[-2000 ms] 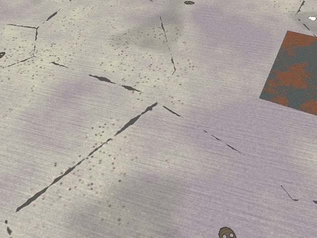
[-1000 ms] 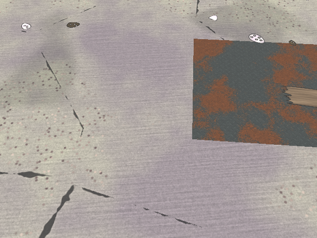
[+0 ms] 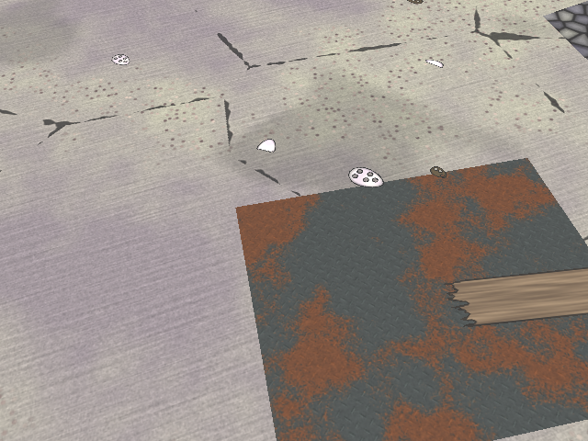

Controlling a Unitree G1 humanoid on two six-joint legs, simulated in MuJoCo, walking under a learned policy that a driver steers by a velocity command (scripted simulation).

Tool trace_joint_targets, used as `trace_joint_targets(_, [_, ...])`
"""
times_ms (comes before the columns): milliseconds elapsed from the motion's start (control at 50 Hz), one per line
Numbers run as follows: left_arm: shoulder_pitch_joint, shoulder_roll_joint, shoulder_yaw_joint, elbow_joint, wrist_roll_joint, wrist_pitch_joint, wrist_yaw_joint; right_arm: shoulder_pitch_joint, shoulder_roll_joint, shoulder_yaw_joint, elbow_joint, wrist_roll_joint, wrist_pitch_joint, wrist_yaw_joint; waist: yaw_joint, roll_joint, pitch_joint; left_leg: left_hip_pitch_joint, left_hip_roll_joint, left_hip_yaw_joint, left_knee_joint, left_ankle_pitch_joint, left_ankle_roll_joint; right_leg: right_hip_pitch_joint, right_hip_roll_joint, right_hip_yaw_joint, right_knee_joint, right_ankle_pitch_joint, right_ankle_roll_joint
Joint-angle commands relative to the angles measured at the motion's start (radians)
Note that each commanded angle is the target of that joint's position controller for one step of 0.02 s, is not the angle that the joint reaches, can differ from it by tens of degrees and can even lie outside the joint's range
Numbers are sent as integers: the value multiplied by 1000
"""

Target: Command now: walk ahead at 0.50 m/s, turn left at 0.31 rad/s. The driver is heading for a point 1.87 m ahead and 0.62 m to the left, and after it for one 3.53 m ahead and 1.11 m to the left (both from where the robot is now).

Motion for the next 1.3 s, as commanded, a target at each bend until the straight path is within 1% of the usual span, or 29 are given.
trace_joint_targets(20, [-23, 112, 33, -32, 7, -36, 7, 28, -38, -16, -52, -2, 18, -5, -22, -115, -19, -125, 54, -72, -30, 106, -13, 86, -286, 191, -255, 200, -156])
trace_joint_targets(140, [13, 149, 43, 16, 4, -32, 30, -137, -12, -5, -107, -13, 12, 22, 26, -87, 37, -135, 25, -14, -352, 392, -7, 126, -254, -6, -285, 254, -109])
trace_joint_targets(240, [96, 180, 55, 67, -17, 1, 38, -278, -6, 5, -188, -12, 12, 51, 74, -75, 79, -192, 4, 56, -490, 313, 36, 309, -307, -64, -219, 353, -92])
trace_joint_targets(300, [77, 218, 64, 67, -25, 26, 48, -241, -42, -14, -214, -10, 16, 64, 24, -124, 17, -67, -73, 140, -503, 159, 88, 372, -316, -103, -55, 782, -60])
trace_joint_targets(340, [47, 236, 65, 59, -30, 43, 58, -17, -116, -58, -170, -5, 19, 55, -108, -133, -108, 246, -155, 170, -560, 152, 145, 301, -278, -137, 260, 940, -19])
trace_joint_targets(360, [51, 219, 56, 43, -19, 36, 63, 149, -197, -95, -132, -6, 29, 35, -181, -59, -199, 556, -90, 18, -598, 183, 197, 75, -236, -137, 545, 683, 26])
trace_joint_targets(380, [142, 60, 8, -8, 17, 7, 44, 140, -301, -110, -132, 1, 28, 23, -60, 210, -266, 892, 172, -538, -664, 72, 381, -397, -24, -68, 907, -309, 97])
trace_joint_targets(400, [60, 117, 9, -21, -18, -38, 28, 173, -239, -88, -162, -11, 15, 26, -121, 105, -408, 976, 247, -802, -810, -19, 433, -519, 14, 179, 1031, -425, 82])
trace_joint_targets(420, [-41, 162, 22, -53, -56, -61, 18, 144, -182, -73, -156, -19, 4, 26, -139, 59, -278, 901, 218, -652, -834, 43, 377, -601, -40, 203, 1014, -336, 58])
trace_joint_targets(440, [-61, 153, 17, -57, -48, -72, 21, 84, -150, -65, -164, -12, -3, 25, -97, -10, -182, 752, 171, -521, -832, 126, 339, -578, -85, 195, 923, -247, 43])
trace_joint_targets(460, [-65, 156, 23, -47, -20, -73, 29, 13, -116, -55, -178, -12, -4, 23, -52, -42, -118, 604, 133, -429, -841, 227, 312, -514, -116, 188, 834, -201, 49])
trace_joint_targets(480, [-48, 168, 31, -44, -7, -62, 31, -28, -89, -45, -199, -23, -5, 19, -15, -28, -97, 503, 107, -372, -864, 314, 304, -438, -136, 194, 787, -169, 55])
trace_joint_targets(540, [-35, 136, 28, -52, 4, -27, 31, -35, -107, -49, -211, -22, -8, 6, 18, -20, -67, 356, 75, -296, -908, 423, 307, -371, -136, 168, 659, -123, 97])
trace_joint_targets(640, [-221, 82, 3, -104, 3, -23, 22, 31, -142, -60, -196, -11, 4, -20, -47, 24, -25, 247, -19, -190, -897, 327, 227, -287, -65, 138, 274, 211, 128])
trace_joint_targets(740, [-297, 132, 16, -135, -19, -40, 2, 104, -133, -59, -176, -3, 19, -25, -71, 53, -27, 350, 31, -319, -803, 190, 195, -233, -28, 179, 115, 214, 104])
trace_joint_targets(800, [-178, 166, 38, -107, -18, -55, 1, 77, -117, -57, -189, -9, 25, -27, 4, 87, -56, 379, 23, -369, -681, 235, 158, -81, -24, 162, 54, 126, 49])
trace_joint_targets(820, [-70, 199, 53, -90, -4, -60, 8, 72, -74, -41, -201, -15, 22, -24, 57, 61, -143, 330, -28, -324, -525, 251, 125, 108, -87, 204, 61, 114, 6])
trace_joint_targets(840, [84, 257, 66, -76, 5, -57, 17, 99, -13, -18, -221, -36, 20, -23, 100, -86, -290, 188, -110, -215, -228, 15, 81, 372, -272, 398, 69, 59, -49])
trace_joint_targets(860, [133, 318, 80, -36, 9, -43, 6, 237, 3, -10, -252, 7, 10, -22, 23, -448, -356, -164, -190, -129, 56, -322, 33, 592, -460, 899, -58, -230, -207])
trace_joint_targets(880, [93, 207, 57, -59, -11, -41, 2, 209, -104, -29, -211, 14, 11, -26, 54, -276, -250, -255, -113, -162, 163, -250, 17, 519, -432, 895, -105, -427, -182])
trace_joint_targets(900, [58, 153, 41, -60, -12, -35, 5, 101, -139, -39, -222, 2, 15, -24, 78, -180, -136, -266, -87, -133, 172, -151, 13, 400, -382, 715, -108, -369, -140])
trace_joint_targets(920, [18, 140, 32, -60, -1, -29, 3, 51, -119, -36, -229, -10, 17, -25, 60, -108, -80, -224, -59, -108, 147, -87, 9, 283, -336, 596, -120, -224, -125])
trace_joint_targets(960, [-14, 112, 20, -42, 9, -28, 4, 20, -83, -35, -244, -14, 14, -16, 23, -130, -22, -159, -17, -104, 55, -26, 12, 149, -272, 448, -159, -44, -125])
trace_joint_targets(1000, [-4, 109, 20, -21, -2, -35, 3, 27, -48, -27, -243, -10, 16, -9, 8, -149, -27, -131, -9, -76, -20, -19, 8, 124, -254, 376, -191, 45, -145])
trace_joint_targets(1060, [13, 157, 32, 6, -15, -36, 6, -49, -20, -10, -270, -25, 12, -4, 14, -120, -12, -158, 14, -41, -187, 68, -7, 128, -266, 306, -230, 159, -172])
trace_joint_targets(1120, [33, 184, 36, 27, -23, -23, 10, -138, -1, 5, -285, -22, -2, 10, 45, -115, -1, -103, 9, 2, -381, 222, -11, 120, -235, 213, -241, 209, -151])
trace_joint_targets(1240, [124, 219, 40, 88, -41, 5, 10, -269, -29, 1, -329, -10, -13, 30, 72, -134, 28, -25, -36, 40, -575, 237, 24, 213, -281, 188, -193, 257, -116])
trace_joint_targets(1280, [106, 236, 43, 96, -45, 16, 16, -200, -59, -15, -314, -16, -15, 30, 11, -140, -9, 109, -71, 70, -635, 211, 59, 233, -278, 160, -94, 442, -90])
trace_joint_targets(1300, [105, 225, 37, 99, -46, 19, 19, -82, -93, -35, -276, -23, -13, 25, -50, -124, -83, 289, -99, 93, -664, 224, 85, 204, -238, 117, 47, 574, -66])
Next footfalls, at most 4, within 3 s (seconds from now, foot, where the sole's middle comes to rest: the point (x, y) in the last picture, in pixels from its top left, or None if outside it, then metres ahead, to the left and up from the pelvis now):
0.36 left None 0.34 0.16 -0.78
0.82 right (293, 362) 0.67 0.06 -0.78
1.32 left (148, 336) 0.75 0.43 -0.78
1.86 right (186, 220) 1.13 0.38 -0.78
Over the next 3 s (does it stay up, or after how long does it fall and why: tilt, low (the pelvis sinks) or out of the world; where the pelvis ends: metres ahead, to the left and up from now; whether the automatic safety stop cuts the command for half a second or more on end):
stays up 1.54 0.48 0.00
